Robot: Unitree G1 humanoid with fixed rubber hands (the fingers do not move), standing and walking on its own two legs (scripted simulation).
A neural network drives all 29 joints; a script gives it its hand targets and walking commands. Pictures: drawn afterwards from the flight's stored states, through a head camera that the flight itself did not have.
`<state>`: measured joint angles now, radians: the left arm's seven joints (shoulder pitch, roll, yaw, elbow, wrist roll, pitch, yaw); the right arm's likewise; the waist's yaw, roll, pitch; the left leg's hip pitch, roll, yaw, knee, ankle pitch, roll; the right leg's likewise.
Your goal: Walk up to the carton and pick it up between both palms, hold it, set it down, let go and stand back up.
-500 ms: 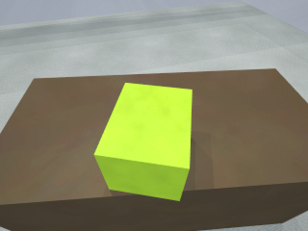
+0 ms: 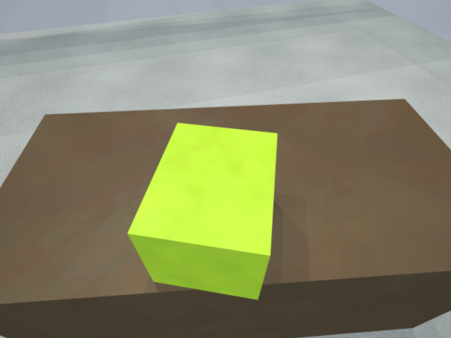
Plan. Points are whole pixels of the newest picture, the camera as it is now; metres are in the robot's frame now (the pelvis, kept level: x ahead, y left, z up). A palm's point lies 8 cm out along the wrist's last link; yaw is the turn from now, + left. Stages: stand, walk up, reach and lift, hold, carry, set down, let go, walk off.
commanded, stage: stand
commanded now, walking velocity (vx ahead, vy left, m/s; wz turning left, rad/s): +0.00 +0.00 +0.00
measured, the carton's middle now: (215, 207) +0.39 +0.03 -0.03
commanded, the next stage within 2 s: none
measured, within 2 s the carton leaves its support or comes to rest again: neither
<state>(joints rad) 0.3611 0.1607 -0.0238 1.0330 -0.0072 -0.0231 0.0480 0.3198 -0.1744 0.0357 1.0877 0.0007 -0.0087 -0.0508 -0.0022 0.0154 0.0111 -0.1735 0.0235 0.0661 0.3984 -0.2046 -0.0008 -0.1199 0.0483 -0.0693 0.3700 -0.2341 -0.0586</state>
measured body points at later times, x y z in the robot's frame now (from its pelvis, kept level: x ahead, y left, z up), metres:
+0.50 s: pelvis +0.00 +0.00 +0.00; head +0.01 -0.01 +0.45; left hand -0.02 +0.22 -0.15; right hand -0.01 -0.22 -0.16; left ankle +0.01 +0.12 -0.74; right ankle -0.02 -0.07 -0.74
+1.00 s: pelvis +0.01 +0.01 +0.00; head +0.01 +0.01 +0.45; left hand -0.01 +0.23 -0.16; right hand +0.00 -0.21 -0.16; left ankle +0.01 +0.12 -0.74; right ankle -0.02 -0.07 -0.74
